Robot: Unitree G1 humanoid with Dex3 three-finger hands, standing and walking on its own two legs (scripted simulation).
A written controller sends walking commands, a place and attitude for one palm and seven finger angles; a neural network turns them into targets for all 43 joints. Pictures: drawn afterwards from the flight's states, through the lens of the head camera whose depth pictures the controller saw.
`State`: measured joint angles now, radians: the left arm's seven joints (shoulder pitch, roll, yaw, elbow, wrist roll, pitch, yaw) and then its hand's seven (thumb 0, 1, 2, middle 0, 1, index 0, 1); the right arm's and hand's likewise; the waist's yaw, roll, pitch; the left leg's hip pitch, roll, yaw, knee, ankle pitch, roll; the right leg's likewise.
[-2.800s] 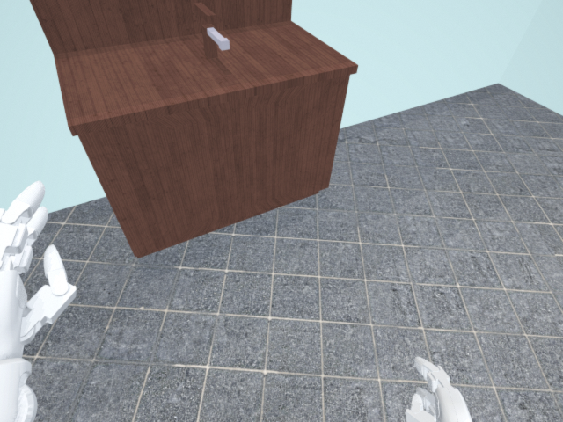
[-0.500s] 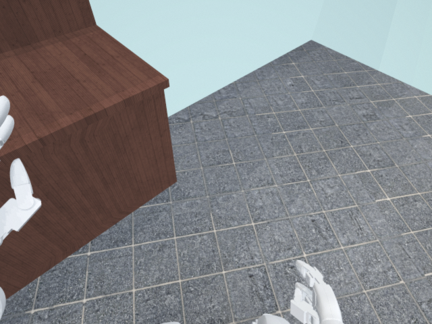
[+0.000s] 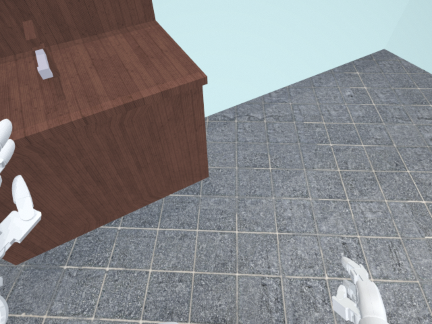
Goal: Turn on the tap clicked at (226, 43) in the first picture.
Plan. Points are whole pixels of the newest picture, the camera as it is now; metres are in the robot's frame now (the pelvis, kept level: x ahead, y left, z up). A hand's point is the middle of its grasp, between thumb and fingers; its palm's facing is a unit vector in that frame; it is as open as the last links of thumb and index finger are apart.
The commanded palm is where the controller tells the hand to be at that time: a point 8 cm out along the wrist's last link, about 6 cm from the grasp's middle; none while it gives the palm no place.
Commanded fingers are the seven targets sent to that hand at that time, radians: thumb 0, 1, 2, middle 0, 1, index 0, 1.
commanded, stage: turn to face it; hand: left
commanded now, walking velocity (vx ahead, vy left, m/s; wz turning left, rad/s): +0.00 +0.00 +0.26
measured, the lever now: (45, 72) +0.74 +0.53 +0.04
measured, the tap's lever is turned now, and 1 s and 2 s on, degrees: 0 0 0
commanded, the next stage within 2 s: take the last steps up to it in 0.08 s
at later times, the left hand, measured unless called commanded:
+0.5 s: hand out of the picture +0.11 +0.26 +0.17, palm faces +0.57 -0.73 -0.38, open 7.5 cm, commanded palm +0.04 +0.29 +0.18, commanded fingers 0.00 0.90 0.90 -0.20 -0.30 -0.20 -0.30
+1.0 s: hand out of the picture +0.14 +0.30 +0.19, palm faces +0.53 -0.74 -0.41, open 7.5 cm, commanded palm +0.08 +0.33 +0.18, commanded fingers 0.00 0.90 0.90 -0.20 -0.30 -0.20 -0.30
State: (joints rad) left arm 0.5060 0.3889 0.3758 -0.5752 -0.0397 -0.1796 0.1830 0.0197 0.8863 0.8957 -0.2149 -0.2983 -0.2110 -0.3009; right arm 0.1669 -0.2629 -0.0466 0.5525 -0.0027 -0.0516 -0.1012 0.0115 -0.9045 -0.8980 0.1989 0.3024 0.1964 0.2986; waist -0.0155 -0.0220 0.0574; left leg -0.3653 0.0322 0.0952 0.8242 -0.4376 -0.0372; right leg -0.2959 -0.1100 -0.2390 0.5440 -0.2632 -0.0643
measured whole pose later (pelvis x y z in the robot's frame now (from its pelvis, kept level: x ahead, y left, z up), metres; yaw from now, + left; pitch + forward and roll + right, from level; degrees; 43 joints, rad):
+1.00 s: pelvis -0.03 +0.03 +0.00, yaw +9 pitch +0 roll -1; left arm 0.48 0.37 0.36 -0.51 -0.02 -0.23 0.15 0.02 0.89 0.90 -0.21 -0.30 -0.20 -0.30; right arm 0.23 -0.13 0.02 0.63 0.01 -0.12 -0.05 0.01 -0.90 -0.90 0.20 0.30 0.20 0.30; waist -0.01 0.01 0.00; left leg -0.20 0.06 0.14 0.46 -0.27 0.01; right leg -0.49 -0.07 -0.11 0.91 -0.36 0.03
